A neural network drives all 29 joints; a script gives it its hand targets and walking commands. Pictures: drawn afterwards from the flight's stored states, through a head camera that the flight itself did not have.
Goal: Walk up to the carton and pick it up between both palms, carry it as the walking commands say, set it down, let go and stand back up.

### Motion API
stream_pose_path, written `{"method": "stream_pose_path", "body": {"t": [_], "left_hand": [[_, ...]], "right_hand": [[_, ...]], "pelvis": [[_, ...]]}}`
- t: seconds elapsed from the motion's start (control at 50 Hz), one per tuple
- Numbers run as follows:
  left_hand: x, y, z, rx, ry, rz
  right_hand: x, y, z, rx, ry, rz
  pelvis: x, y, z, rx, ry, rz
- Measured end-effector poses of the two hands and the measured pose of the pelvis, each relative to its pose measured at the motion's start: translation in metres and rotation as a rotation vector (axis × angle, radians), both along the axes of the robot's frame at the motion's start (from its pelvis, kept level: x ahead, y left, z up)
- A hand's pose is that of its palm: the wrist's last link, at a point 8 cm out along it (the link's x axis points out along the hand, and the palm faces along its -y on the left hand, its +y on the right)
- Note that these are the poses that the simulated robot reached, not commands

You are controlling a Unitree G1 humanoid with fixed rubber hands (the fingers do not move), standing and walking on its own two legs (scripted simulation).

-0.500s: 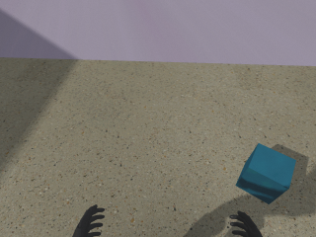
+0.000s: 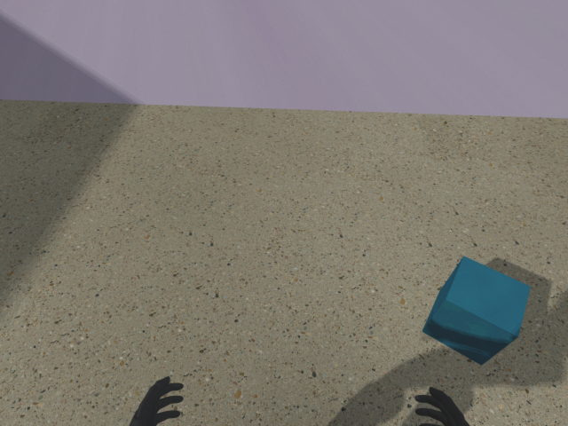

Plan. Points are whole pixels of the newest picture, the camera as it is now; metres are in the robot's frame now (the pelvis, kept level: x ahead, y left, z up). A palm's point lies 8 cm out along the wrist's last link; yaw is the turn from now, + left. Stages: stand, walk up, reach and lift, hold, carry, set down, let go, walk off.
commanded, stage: stand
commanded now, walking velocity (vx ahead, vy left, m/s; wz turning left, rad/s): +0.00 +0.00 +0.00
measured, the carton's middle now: (472, 310) +0.57 -0.64 -0.63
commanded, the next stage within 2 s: walk up in 1.32 s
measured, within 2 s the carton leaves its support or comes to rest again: neither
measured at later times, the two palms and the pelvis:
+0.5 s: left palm out of the picture +0.13 +0.23 -0.10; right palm out of the picture +0.12 -0.23 -0.10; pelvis +0.01 +0.00 +0.00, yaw +0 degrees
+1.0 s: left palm out of the picture +0.12 +0.23 -0.10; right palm out of the picture +0.10 -0.23 -0.11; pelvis +0.01 +0.00 +0.01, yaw +0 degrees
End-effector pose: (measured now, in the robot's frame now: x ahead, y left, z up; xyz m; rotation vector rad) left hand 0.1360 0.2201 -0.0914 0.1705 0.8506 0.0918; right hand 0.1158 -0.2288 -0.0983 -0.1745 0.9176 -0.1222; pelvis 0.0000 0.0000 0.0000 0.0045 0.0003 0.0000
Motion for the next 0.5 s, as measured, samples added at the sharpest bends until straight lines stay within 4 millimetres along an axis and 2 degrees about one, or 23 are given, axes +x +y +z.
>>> {"method": "stream_pose_path", "body": {"t": [0.3, 0.5], "left_hand": [[-0.005, 0.009, -0.002, 0.014, 0.04, 0.032], [-0.004, 0.005, -0.005, 0.008, 0.055, 0.038]], "right_hand": [[0.013, 0.008, -0.002, 0.014, -0.002, 0.0], [0.009, 0.001, -0.002, 0.003, 0.015, -0.019]], "pelvis": [[0.009, 0.004, 0.001, -0.002, 0.001, 0.0], [0.012, 0.002, 0.002, -0.002, -0.004, -0.001]]}}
